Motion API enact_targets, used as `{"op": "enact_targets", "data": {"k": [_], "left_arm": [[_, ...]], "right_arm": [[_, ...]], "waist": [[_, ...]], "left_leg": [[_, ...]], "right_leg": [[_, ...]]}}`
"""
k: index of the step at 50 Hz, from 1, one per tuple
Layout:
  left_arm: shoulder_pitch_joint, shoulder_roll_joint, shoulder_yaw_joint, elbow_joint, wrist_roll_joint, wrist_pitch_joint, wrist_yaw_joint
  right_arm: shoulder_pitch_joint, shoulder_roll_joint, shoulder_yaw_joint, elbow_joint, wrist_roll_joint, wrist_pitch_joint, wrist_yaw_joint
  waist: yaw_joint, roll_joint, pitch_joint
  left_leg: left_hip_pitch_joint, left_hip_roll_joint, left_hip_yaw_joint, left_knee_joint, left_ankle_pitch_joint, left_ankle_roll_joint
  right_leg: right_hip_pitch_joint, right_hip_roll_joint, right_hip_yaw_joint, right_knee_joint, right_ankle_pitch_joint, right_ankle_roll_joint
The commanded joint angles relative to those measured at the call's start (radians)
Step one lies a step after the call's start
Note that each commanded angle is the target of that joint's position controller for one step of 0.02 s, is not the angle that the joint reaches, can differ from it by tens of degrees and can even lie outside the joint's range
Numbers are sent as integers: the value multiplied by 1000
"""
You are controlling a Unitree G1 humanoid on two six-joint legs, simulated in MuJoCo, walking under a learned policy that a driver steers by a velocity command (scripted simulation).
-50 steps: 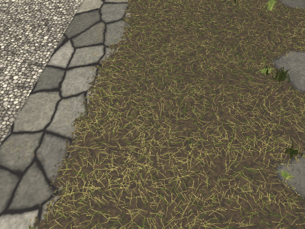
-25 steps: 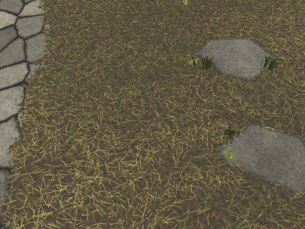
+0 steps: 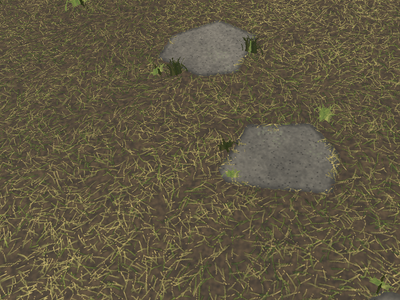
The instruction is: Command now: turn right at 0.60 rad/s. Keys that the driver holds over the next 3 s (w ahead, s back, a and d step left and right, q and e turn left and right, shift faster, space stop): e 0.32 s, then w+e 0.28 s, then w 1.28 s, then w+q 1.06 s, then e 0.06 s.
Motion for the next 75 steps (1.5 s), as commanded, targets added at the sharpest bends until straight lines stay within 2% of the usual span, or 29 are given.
{"op": "enact_targets", "data": {"k": [1, 14, 18, 19, 20, 21, 23, 26, 32, 38, 40, 42, 43, 44, 45, 46, 47, 49, 52, 57, 63, 66, 68, 69, 70, 71, 72, 73, 75], "left_arm": [[-46, 164, 39, -68, -15, -22, 21], [-48, 197, 49, -61, -12, 5, 25], [-94, 178, 42, -67, -34, 15, 27], [-72, 140, 30, -65, -32, 13, 29], [-20, 71, 11, -61, -22, 10, 26], [-42, 136, 31, -92, -28, -6, 29], [-39, 201, 55, -64, -15, -17, 25], [-45, 140, 43, -51, -18, -22, 11], [-120, 63, 11, -85, -21, -49, -10], [-158, 52, -8, -89, -26, -70, -38], [-96, 75, 3, -75, -27, -73, -41], [153, 160, 52, 0, -25, -70, -27], [300, 260, 72, 12, -10, -63, -7], [300, 286, 67, 4, -15, -73, -11], [243, 204, 42, 4, -15, -88, -19], [200, 162, 27, 8, -13, -95, -21], [146, 132, 16, 9, -11, -98, -23], [77, 94, 3, 5, 2, -105, -23], [72, 103, 6, 33, -1, -124, -17], [130, 125, 9, 90, -7, -119, 1], [227, 156, 20, 166, -23, -99, 9], [216, 183, 28, 177, -18, -83, 16], [202, 162, 15, 168, -3, -70, 23], [336, 47, -19, 144, 1, -84, 14], [330, 47, -28, 170, -3, -104, 7], [221, 142, 0, 138, -38, -119, -3], [134, 146, -3, 107, -50, -128, -5], [85, 130, -6, 95, -36, -130, -2], [128, 101, -3, 115, -18, -112, 2]], "right_arm": [[-40, -107, -30, -81, -9, -15, -11], [-60, -65, -12, -94, 12, -40, 16], [30, -63, -18, -72, 16, -58, 30], [64, -90, -27, -66, 9, -58, 25], [95, -148, -34, -72, -6, -53, 18], [130, -193, -46, -58, -30, -61, 27], [50, -112, -24, -78, -4, -77, 14], [79, -87, -9, -76, 5, -81, -8], [183, -108, -14, -38, -1, -96, 5], [214, -164, -27, 11, 37, -94, 31], [204, -178, -27, 27, 50, -83, 35], [221, -118, 0, 37, 40, -85, 33], [225, -25, 37, -17, 1, -95, 34], [230, -19, 42, -39, 15, -117, 29], [180, -117, 15, -41, 45, -128, 33], [135, -118, 15, -52, 55, -133, 38], [120, -102, 18, -44, 38, -133, 36], [144, -86, 16, -27, 21, -119, 44], [147, -56, 23, -12, 13, -97, 48], [-42, -7, 46, -62, 12, -109, 58], [-186, -20, 49, -116, 20, -126, 93], [-103, -61, 31, -103, 14, -123, 91], [175, -137, -5, -39, 11, -116, 69], [291, -235, -28, -24, -14, -112, 62], [328, -162, -11, -5, 8, -109, 65], [262, -120, 6, -9, 18, -105, 60], [192, -101, 12, -18, 17, -101, 55], [138, -81, 18, -16, 8, -103, 56], [89, -51, 27, -21, -9, -115, 59]], "waist": [[-1, -181, -122], [27, -204, -133], [-31, -190, -170], [-37, -128, -185], [-16, 90, -195], [-25, 211, -98], [-3, 126, -15], [-32, 88, -15], [-84, 70, -2], [-75, 82, 29], [-15, 79, 8], [113, 8, -158], [146, -210, -300], [116, -337, -380], [124, -222, -271], [99, -209, -177], [70, -141, -119], [14, -160, -70], [-13, -118, -46], [42, -104, 14], [69, -95, 45], [10, -136, -41], [-131, -123, -246], [-97, 82, -430], [-114, 189, -534], [-119, 117, -367], [-95, 46, -230], [-61, -18, -125], [0, 19, -92]], "left_leg": [[-163, -3, -69, 112, 104, -10], [38, -86, -95, -336, 127, -20], [250, -90, -68, -637, 292, 23], [393, -2, -126, -687, 319, 62], [521, 201, -361, -755, 148, 158], [431, 336, -617, -842, -26, 290], [387, 279, -499, -863, -133, 261], [422, 211, -314, -875, 7, 212], [453, 213, -144, -916, 190, 239], [372, 239, -43, -904, 310, 237], [369, 254, -28, -829, 441, 219], [262, 165, 92, -470, 702, 151], [-33, 74, 141, -76, 352, 72], [-246, -52, -6, 161, -58, 49], [-338, 10, -76, 246, -8, 60], [-353, 53, -60, 230, 79, 84], [-325, 87, -53, 178, 164, 86], [-232, 117, -60, 106, 276, 74], [-227, 108, -43, 33, 363, 40], [-202, 62, -5, -322, 603, 28], [-202, 18, -11, -527, 596, 90], [-56, -44, 35, -533, 461, 137], [396, -21, 18, -511, 510, 208], [841, 257, -419, -501, 383, 372], [929, 346, -754, -684, 256, 421], [813, 319, -652, -730, 143, 367], [650, 283, -513, -757, 162, 333], [488, 244, -413, -794, 255, 318], [332, 187, -308, -854, 379, 307]], "right_leg": [[179, -239, 298, -206, 431, -176], [142, -187, 467, -148, 331, -184], [88, -118, 500, -102, 154, -129], [-28, -65, 452, -40, -73, -81], [-218, 64, 274, 197, -336, -16], [-394, 98, 175, 375, -352, 13], [-449, -3, 146, 520, -190, 51], [-487, -38, 89, 609, -46, 94], [-481, -81, 41, 412, 81, 115], [-227, -72, -48, 109, 55, 54], [-94, -41, -79, 9, 62, 8], [301, -7, -77, -48, 102, -47], [602, -269, 312, -89, 11, -144], [648, -417, 737, -261, -153, -273], [570, -399, 644, -285, -189, -249], [469, -358, 500, -282, -146, -219], [366, -309, 403, -300, -78, -199], [230, -249, 286, -355, 82, -182], [184, -231, 180, -399, 284, -195], [174, -183, 57, -427, 350, -155], [352, -262, 69, -370, 384, -139], [431, -264, 63, -222, 749, -108], [276, -190, 12, 154, 834, -57], [-138, -49, -20, 576, 398, 16], [-296, 61, 97, 769, -278, 34], [-406, -6, 131, 835, -261, 23], [-421, -62, 87, 794, -179, 14], [-405, -103, 59, 715, -110, 14], [-287, -149, 63, 630, -29, 25]]}}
